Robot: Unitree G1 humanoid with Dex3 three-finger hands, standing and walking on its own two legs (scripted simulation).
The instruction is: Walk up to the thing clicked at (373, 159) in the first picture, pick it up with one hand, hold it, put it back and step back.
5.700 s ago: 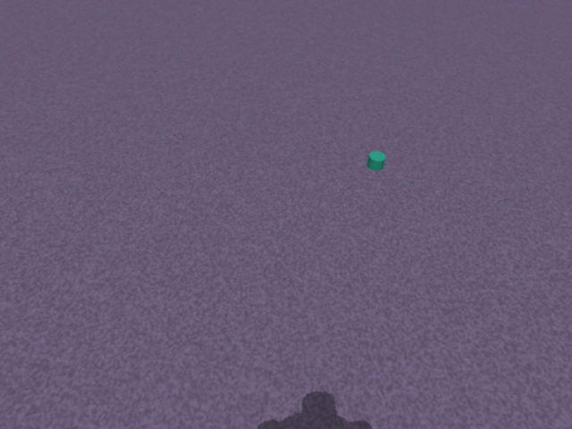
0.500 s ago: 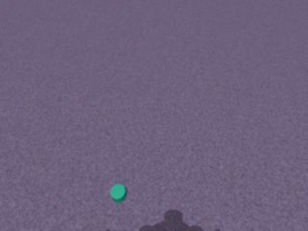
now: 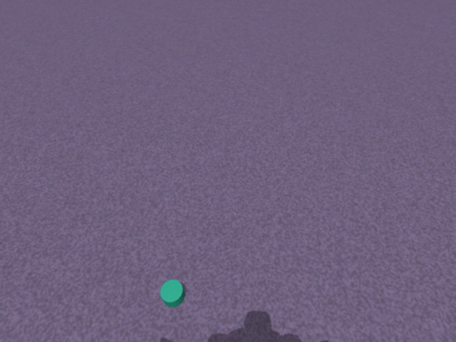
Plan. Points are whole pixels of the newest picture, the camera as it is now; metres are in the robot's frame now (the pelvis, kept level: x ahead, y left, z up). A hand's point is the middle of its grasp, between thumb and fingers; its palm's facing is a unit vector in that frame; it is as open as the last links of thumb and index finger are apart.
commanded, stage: walk up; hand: left
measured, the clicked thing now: (172, 293) +0.48 +0.26 -0.74
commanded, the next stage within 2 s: none
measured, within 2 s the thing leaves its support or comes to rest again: neither
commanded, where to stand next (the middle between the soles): +0.09 +0.02 m, yaw +0 degrees
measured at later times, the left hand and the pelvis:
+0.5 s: hand out of the picture +0.08 +0.30 -0.15, palm faces +0.00 -0.90 -0.43, open 7.4 cm; pelvis +0.02 +0.03 -0.01, yaw +0 degrees
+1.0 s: hand out of the picture +0.13 +0.32 -0.20, palm faces -0.14 -0.94 -0.31, open 7.4 cm; pelvis +0.01 +0.04 -0.03, yaw -6 degrees
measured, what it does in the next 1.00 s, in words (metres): steps on the spot: left foot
